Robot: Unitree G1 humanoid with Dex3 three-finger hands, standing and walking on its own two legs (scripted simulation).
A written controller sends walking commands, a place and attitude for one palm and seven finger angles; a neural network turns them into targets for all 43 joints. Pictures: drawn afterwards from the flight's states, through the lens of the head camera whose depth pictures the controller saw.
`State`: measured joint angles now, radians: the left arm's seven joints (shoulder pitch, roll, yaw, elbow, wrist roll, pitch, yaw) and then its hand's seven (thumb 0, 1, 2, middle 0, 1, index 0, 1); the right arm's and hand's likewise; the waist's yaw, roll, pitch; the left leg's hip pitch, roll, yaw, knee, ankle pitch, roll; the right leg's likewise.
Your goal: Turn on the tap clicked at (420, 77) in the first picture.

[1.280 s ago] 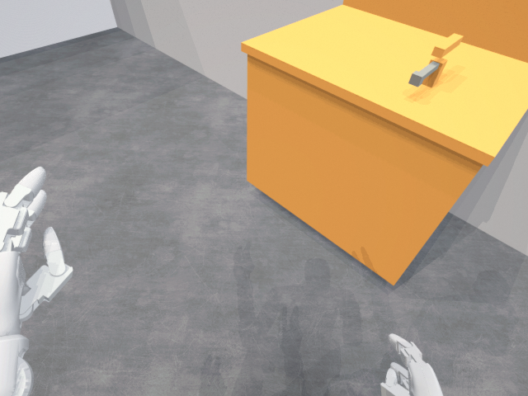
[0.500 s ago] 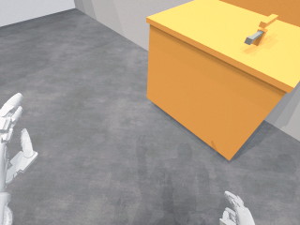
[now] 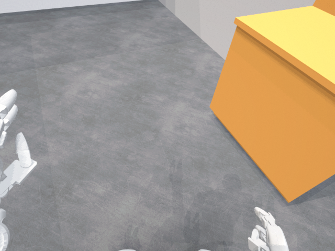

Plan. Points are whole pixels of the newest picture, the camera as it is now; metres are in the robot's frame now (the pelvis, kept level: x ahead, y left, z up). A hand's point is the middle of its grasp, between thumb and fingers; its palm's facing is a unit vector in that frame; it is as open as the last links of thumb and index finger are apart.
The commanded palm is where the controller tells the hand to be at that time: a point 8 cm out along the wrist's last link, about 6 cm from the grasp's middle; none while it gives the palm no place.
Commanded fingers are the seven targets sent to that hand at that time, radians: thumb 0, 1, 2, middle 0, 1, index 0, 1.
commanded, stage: walk around to get in front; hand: left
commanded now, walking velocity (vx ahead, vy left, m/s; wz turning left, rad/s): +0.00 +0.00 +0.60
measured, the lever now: out of the picture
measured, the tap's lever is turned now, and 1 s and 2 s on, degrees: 0 0 0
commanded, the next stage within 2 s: none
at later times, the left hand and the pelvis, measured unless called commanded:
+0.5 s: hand out of the picture +0.07 +0.27 +0.18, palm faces +0.61 -0.67 -0.41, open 7.4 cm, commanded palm +0.00 +0.30 +0.20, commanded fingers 0.00 0.90 0.90 -0.20 -0.30 -0.20 -0.30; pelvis -0.06 -0.02 +0.02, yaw +19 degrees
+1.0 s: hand out of the picture -0.08 +0.29 +0.19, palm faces +0.82 -0.41 -0.41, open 7.4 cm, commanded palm -0.15 +0.29 +0.20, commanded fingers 0.00 0.90 0.90 -0.20 -0.30 -0.20 -0.30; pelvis -0.11 -0.03 +0.01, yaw +36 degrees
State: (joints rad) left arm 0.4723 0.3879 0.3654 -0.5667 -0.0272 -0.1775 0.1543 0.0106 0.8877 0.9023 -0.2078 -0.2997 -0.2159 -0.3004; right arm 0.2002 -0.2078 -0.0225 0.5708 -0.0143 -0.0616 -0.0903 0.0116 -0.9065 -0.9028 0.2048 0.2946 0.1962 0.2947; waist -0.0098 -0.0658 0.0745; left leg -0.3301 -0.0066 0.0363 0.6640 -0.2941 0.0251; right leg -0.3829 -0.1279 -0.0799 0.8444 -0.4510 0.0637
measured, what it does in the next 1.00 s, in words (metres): walks backwards, turning left: right foot, then left foot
